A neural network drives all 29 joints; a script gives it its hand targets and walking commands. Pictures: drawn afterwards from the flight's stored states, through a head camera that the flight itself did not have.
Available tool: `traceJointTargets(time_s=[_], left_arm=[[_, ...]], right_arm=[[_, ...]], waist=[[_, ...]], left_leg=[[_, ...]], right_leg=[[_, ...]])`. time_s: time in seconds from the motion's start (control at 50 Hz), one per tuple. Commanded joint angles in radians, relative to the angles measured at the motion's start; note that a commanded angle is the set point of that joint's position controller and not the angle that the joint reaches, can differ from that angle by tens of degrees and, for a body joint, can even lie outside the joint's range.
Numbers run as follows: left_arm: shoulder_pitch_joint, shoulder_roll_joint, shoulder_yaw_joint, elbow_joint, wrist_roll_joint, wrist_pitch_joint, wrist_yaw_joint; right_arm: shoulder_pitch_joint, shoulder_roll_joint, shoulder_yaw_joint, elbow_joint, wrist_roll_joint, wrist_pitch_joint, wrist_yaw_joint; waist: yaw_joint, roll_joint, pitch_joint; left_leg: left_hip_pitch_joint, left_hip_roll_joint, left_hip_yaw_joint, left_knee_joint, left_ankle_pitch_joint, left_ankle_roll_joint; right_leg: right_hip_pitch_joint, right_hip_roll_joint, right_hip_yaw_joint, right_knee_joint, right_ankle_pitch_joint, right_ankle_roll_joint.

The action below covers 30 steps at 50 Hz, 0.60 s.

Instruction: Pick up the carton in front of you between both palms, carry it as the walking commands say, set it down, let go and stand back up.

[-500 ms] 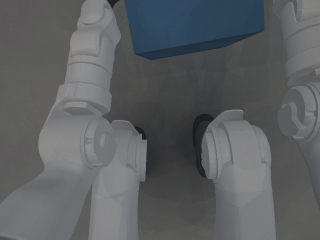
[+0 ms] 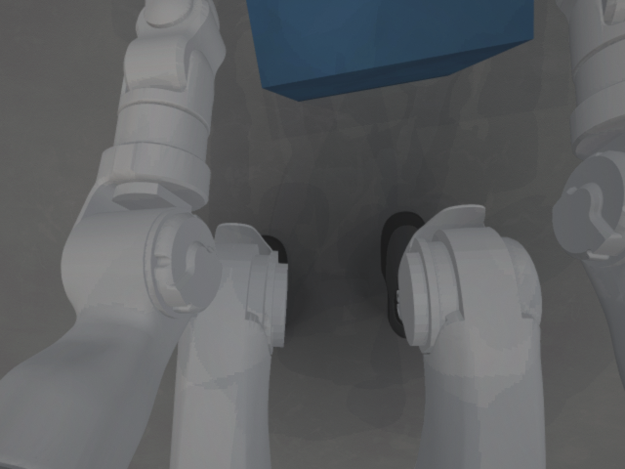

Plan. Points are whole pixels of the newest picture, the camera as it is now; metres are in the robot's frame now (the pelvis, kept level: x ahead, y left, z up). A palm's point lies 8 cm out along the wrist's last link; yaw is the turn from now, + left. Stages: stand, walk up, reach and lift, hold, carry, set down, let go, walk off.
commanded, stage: set down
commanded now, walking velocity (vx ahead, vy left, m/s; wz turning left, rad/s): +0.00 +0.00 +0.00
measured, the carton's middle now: out of the picture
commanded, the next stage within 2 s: let go in 1.28 s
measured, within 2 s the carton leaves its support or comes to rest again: neither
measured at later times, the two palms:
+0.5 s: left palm out of the picture +0.57 +0.08 -0.09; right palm out of the picture +0.56 -0.29 -0.09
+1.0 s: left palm out of the picture +0.56 +0.09 +0.06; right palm out of the picture +0.56 -0.31 +0.06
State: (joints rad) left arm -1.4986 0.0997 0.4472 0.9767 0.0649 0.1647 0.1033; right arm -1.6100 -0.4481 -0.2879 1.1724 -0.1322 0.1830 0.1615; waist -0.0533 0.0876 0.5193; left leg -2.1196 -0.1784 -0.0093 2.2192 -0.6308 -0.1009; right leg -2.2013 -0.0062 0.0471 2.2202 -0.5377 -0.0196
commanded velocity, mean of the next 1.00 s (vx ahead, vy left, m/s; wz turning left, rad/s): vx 0.00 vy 0.00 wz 0.00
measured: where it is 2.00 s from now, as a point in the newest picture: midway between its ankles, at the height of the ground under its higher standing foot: (333, 305)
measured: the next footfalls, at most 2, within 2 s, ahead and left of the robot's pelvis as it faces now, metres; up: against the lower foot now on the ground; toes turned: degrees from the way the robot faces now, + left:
none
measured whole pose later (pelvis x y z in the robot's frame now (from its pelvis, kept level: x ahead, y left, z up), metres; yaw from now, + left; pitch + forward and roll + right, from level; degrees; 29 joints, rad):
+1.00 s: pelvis +0.02 -0.01 +0.17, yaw -2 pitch +45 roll +6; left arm -1.21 0.10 0.32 0.69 -0.05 0.26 0.21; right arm -1.39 -0.52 -0.21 1.00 0.00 0.23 0.11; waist 0.02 0.03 0.07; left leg -1.87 -0.09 -0.03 1.58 -0.51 -0.07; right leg -1.96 0.04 0.06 1.59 -0.42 -0.02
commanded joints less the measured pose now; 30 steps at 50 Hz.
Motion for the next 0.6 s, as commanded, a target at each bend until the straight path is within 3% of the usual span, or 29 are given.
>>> traceJointTargets(time_s=[0.0, 0.06, 0.12, 0.2, 0.28, 0.38, 0.5, 0.58], left_arm=[[-0.171, 0.116, -0.080, 0.004, -0.033, -0.030, 0.027], [-0.232, 0.214, -0.133, -0.015, -0.128, -0.068, 0.084], [-0.259, 0.199, -0.207, -0.032, -0.189, -0.082, 0.081], [-0.248, 0.168, -0.273, -0.072, -0.250, -0.079, 0.080], [-0.215, 0.160, -0.289, -0.155, -0.264, -0.063, 0.104], [-0.163, 0.171, -0.254, -0.318, -0.224, -0.018, 0.148], [-0.062, 0.119, -0.161, -0.267, -0.162, 0.043, 0.147], [-0.031, 0.082, -0.127, -0.243, -0.126, 0.038, 0.124]], right_arm=[[-0.180, -0.150, 0.014, 0.001, 0.023, -0.056, -0.048], [-0.287, -0.251, 0.072, -0.027, 0.134, -0.114, -0.113], [-0.322, -0.256, 0.157, -0.036, 0.235, -0.141, -0.116], [-0.289, -0.265, 0.203, -0.015, 0.294, -0.138, -0.099], [-0.256, -0.296, 0.191, -0.035, 0.292, -0.122, -0.090], [-0.239, -0.331, 0.173, -0.191, 0.269, -0.073, -0.099], [-0.178, -0.254, 0.141, -0.171, 0.223, -0.021, -0.084], [-0.138, -0.210, 0.115, -0.133, 0.181, -0.024, -0.066]], waist=[[-0.048, -0.084, -0.903], [-0.025, -0.096, -1.039], [-0.007, -0.096, -1.131], [-0.012, -0.101, -1.230], [-0.017, -0.113, -1.408], [0.003, -0.176, -1.668], [0.042, -0.200, -1.434], [0.048, -0.199, -1.365]], left_leg=[[0.282, 0.027, 0.107, -0.166, 0.115, 0.016], [0.321, 0.043, 0.103, -0.142, 0.236, 0.011], [0.304, 0.062, 0.104, -0.137, 0.283, 0.011], [0.330, 0.066, 0.113, -0.148, 0.305, 0.009], [0.419, 0.053, 0.122, -0.174, 0.331, 0.006], [0.498, 0.035, 0.134, -0.257, 0.330, 0.016], [0.383, 0.035, 0.133, -0.384, 0.217, 0.034], [0.349, 0.041, 0.123, -0.454, 0.214, 0.030]], right_leg=[[0.583, 0.015, -0.010, -0.211, 0.165, 0.005], [0.641, 0.014, 0.010, -0.175, 0.313, 0.012], [0.690, 0.005, 0.024, -0.156, 0.389, 0.007], [0.736, 0.000, 0.011, -0.157, 0.421, 0.000], [0.827, 0.003, -0.022, -0.168, 0.465, -0.002], [1.031, 0.019, -0.058, -0.227, 0.523, 0.001], [0.875, 0.031, -0.064, -0.366, 0.351, 0.018], [0.810, 0.035, -0.056, -0.448, 0.331, 0.024]])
